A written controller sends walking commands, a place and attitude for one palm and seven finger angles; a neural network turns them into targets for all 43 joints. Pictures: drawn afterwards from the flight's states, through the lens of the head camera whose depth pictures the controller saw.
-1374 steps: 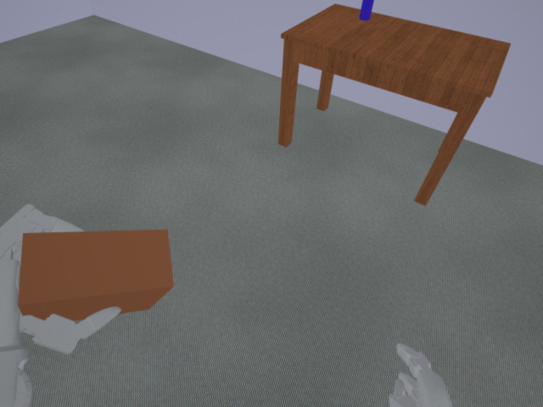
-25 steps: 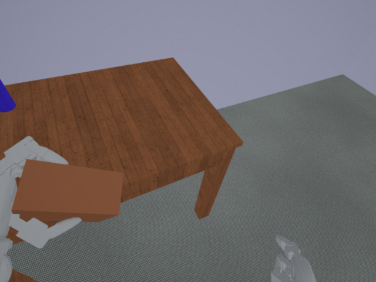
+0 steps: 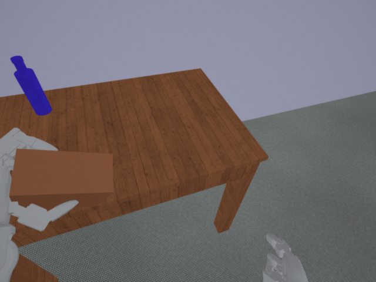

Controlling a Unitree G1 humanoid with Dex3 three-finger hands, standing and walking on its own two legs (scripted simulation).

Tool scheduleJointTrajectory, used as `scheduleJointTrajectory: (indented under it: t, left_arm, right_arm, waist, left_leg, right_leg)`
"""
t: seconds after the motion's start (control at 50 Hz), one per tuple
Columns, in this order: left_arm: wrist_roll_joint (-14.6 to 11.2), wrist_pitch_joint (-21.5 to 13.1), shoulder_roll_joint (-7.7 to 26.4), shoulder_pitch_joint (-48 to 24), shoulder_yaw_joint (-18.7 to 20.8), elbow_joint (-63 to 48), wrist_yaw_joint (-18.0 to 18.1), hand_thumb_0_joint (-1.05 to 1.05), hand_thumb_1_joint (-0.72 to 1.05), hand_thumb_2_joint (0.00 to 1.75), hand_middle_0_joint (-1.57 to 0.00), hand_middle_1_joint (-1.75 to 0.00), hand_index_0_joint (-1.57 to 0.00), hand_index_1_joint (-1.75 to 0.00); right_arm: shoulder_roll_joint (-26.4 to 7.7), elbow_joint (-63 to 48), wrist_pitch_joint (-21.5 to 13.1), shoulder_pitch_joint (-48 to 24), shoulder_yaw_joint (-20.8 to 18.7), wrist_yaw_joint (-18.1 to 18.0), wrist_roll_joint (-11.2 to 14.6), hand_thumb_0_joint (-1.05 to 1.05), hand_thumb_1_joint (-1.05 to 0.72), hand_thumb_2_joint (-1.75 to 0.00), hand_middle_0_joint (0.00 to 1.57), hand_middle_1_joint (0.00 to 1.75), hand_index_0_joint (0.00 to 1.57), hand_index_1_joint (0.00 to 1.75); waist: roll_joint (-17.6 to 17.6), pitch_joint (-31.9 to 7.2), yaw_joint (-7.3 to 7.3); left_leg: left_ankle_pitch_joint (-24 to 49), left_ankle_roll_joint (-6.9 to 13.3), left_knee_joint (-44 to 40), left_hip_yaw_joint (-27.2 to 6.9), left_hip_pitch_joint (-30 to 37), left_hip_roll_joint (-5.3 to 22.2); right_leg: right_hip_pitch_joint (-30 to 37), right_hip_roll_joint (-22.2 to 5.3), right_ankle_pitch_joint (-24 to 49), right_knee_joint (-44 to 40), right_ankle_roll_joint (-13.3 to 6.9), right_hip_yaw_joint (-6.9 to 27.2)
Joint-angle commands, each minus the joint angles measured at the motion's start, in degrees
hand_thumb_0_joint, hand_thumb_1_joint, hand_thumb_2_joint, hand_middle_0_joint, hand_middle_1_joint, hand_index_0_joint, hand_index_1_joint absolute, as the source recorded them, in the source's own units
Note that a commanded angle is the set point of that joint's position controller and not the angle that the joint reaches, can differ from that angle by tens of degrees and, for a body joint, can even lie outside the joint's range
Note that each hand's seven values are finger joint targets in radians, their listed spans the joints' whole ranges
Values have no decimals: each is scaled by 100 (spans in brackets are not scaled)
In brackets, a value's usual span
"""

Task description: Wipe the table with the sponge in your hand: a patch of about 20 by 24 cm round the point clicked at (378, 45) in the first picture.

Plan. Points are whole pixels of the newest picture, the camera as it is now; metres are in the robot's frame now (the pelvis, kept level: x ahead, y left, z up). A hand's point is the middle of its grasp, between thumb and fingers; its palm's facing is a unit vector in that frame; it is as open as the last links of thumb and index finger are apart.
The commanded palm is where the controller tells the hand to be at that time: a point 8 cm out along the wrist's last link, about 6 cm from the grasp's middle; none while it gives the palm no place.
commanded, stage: shuffle to correct the standing spot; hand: left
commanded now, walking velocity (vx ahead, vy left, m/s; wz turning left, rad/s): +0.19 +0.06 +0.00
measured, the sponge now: (78, 182) +0.24 +0.22 +0.13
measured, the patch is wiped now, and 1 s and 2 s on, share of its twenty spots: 0.00 0.00 0.00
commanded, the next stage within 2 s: come to a stop and stand still in 1.84 s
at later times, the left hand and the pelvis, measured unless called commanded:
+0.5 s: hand (88, 151) +0.28 +0.22 +0.16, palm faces +0.33 -0.82 -0.47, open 10.8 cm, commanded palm +0.23 +0.26 +0.18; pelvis +0.06 -0.02 -0.01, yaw -1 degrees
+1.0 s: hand (75, 143) +0.28 +0.24 +0.18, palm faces +0.31 -0.80 -0.52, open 10.8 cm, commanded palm +0.23 +0.30 +0.18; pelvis +0.06 +0.02 -0.02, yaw -1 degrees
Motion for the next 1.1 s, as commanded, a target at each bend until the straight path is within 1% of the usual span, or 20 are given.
scheduleJointTrajectory:
  t: [0.0, 0.3, 0.36, 0.42, 0.44, 0.48, 0.54, 0.6, 0.66, 0.68, 0.7, 0.74, 0.76, 0.8, 0.86, 0.88, 0.9, 0.92, 1.0, 1.08]
  left_arm:
    - [-65, -384, 779, -686, 245, -1532, 88, 0, 10, 130, -120, -160, -120, -160]
    - [-331, -497, 1347, 370, 1096, -1930, 166, 0, 10, 130, -120, -160, -120, -160]
    - [-300, -442, 1099, 500, 835, -1949, 102, 0, 10, 130, -120, -160, -120, -160]
    - [-208, -295, 956, 341, 654, -1788, 73, 0, 10, 130, -120, -160, -120, -160]
    - [-183, -314, 995, 235, 703, -1766, 97, 0, 10, 130, -120, -160, -120, -160]
    - [-269, -352, 1214, 150, 888, -1504, 160, 0, 10, 130, -120, -160, -120, -160]
    - [-324, -592, 1241, 246, 983, -1788, 257, 0, 10, 130, -120, -160, -120, -160]
    - [-215, -723, 1204, -126, 836, -2338, 215, 0, 10, 130, -120, -160, -120, -160]
    - [-153, -620, 1091, -296, 746, -2248, 260, 0, 10, 130, -120, -160, -120, -160]
    - [-143, -569, 1152, -270, 804, -2248, 272, 0, 10, 130, -120, -160, -120, -160]
    - [-144, -504, 1107, -85, 763, -2247, 270, 0, 10, 130, -120, -160, -120, -160]
    - [-37, -586, 1426, -583, 894, -2280, 235, 0, 10, 130, -120, -160, -120, -160]
    - [-31, -478, 1291, -440, 954, -1887, 210, 0, 10, 130, -120, -160, -120, -160]
    - [-69, -458, 1670, -416, 1315, -2127, 164, 0, 10, 130, -120, -160, -120, -160]
    - [-186, -498, 1377, 288, 1243, -2090, 77, 0, 10, 130, -120, -160, -120, -160]
    - [-181, -471, 1469, 508, 1263, -2094, 56, 0, 10, 130, -120, -160, -120, -160]
    - [-197, -389, 1660, 713, 1432, -2006, 65, 0, 10, 130, -120, -160, -120, -160]
    - [-346, -296, 1448, 487, 1310, -2109, 78, 0, 10, 130, -120, -160, -120, -160]
    - [-307, -315, 1470, 595, 1393, -1756, 121, 0, 10, 130, -120, -160, -120, -160]
    - [-153, -376, 1010, 260, 888, -1171, 282, 0, 10, 130, -120, -160, -120, -160]
  right_arm:
    - [-913, -881, -325, -543, -417, -18, 31, 0, -90, -90, 20, 30, 20, 30]
    - [-922, -953, 4, -539, -537, 28, 132, 0, -90, -90, 20, 30, 20, 30]
    - [-884, -985, 77, -397, -555, 48, 71, 0, -90, -90, 20, 30, 20, 30]
    - [-942, -1036, 83, -457, -558, 61, 99, 0, -90, -90, 20, 30, 20, 30]
    - [-964, -1051, 94, -481, -568, 60, 148, 0, -90, -90, 20, 30, 20, 30]
    - [-937, -1086, 63, -543, -610, 41, 176, 0, -90, -90, 20, 30, 20, 30]
    - [-1091, -967, 91, -525, -633, 114, 148, 0, -90, -90, 20, 30, 20, 30]
    - [-835, -842, 185, -577, -532, 182, 60, 0, -90, -90, 20, 30, 20, 30]
    - [-729, -747, -25, -619, -557, 30, 53, 0, -90, -90, 20, 30, 20, 30]
    - [-763, -777, -60, -585, -622, -31, 52, 0, -90, -90, 20, 30, 20, 30]
    - [-955, -832, -71, -515, -714, -65, 36, 0, -90, -90, 20, 30, 20, 30]
    - [-988, -988, -90, -657, -720, 5, 69, 0, -90, -90, 20, 30, 20, 30]
    - [-937, -873, -98, -641, -741, 4, 90, 0, -90, -90, 20, 30, 20, 30]
    - [-892, -826, -134, -669, -662, 36, 86, 0, -90, -90, 20, 30, 20, 30]
    - [-798, -907, -118, -629, -536, 89, 205, 0, -90, -90, 20, 30, 20, 30]
    - [-668, -926, -60, -589, -515, 110, 199, 0, -90, -90, 20, 30, 20, 30]
    - [-685, -971, 36, -562, -532, 127, 198, 0, -90, -90, 20, 30, 20, 30]
    - [-777, -961, 42, -599, -505, 127, 154, 0, -90, -90, 20, 30, 20, 30]
    - [-853, -645, -45, -542, -515, 64, 132, 0, -90, -90, 20, 30, 20, 30]
    - [-634, -546, -205, -543, -448, -95, -1, 0, -90, -90, 20, 30, 20, 30]
  waist:
    - [217, -551, -172]
    - [313, -1064, -283]
    - [1280, -914, -358]
    - [854, -440, -260]
    - [346, -558, -176]
    - [-1704, -648, -100]
    - [-551, -257, 6]
    - [-97, -217, -208]
    - [-30, -800, -312]
    - [366, -1005, -339]
    - [1520, -1150, -360]
    - [1391, -788, -215]
    - [825, -344, -150]
    - [1490, -743, -92]
    - [905, -909, -29]
    - [-389, -731, -17]
    - [-1775, -528, -74]
    - [-1589, -355, -176]
    - [-684, -361, -287]
    - [-852, -806, -146]
  left_leg:
    - [-97, 46, -665, -558, 118, 544]
    - [2489, 38, -9, -31, 817, 291]
    - [3610, 556, -276, -1064, 2250, 1044]
    - [3033, 244, -129, -595, 757, 1000]
    - [2786, 124, 559, -305, -35, 779]
    - [-267, -177, 3363, 297, -2196, -167]
    - [-1382, -111, 3968, -1076, -3309, 615]
    - [-567, -90, 1904, -400, -1651, 754]
    - [1363, -109, 9, 632, 1157, -39]
    - [1600, 48, -245, 391, 1869, 111]
    - [2228, 576, -347, -957, 2394, 1160]
    - [955, 1336, -1376, -2500, 596, 1961]
    - [1601, 1269, -1143, -1890, 94, 1718]
    - [1248, 1091, -888, -1287, -508, 1448]
    - [-934, 418, -145, -535, -2009, 975]
    - [-1535, 26, 1456, 46, -2413, 270]
    - [-1428, -234, 3534, 243, -2612, -191]
    - [-992, -401, 4560, -169, -2695, 29]
    - [-559, -383, 3898, -499, -2694, 649]
    - [-251, -161, 826, 577, -588, 165]
  right_leg:
    - [-18, -251, 629, -287, -356, 374]
    - [290, -632, 3507, 851, -305, 386]
    - [-1647, 15, 197, 1669, 24, -444]
    - [-412, -64, -16, 70, -91, -634]
    - [676, -174, 1352, -410, -192, -499]
    - [2019, -1920, 4423, -603, -1129, 1852]
    - [1767, -2489, 3989, -269, -1311, 2051]
    - [345, -1907, 3208, -247, -886, 764]
    - [-501, -997, 2741, 761, -370, -317]
    - [-854, -802, 2351, 1623, -242, -300]
    - [-1818, -345, 335, 3197, 14, -436]
    - [-2028, 33, -1526, 4866, 36, 68]
    - [-2051, -176, -1492, 4485, 70, -103]
    - [-1235, -363, -1374, 3504, 43, -204]
    - [853, -306, -549, 667, -71, -309]
    - [865, -858, -733, -626, -349, 643]
    - [185, -2190, -997, -1724, -897, 3036]
    - [-345, -2603, -922, -1939, -1168, 3281]
    - [-81, -1983, 1223, -832, -1097, 1735]
    - [-337, -1393, 1700, -522, -681, 451]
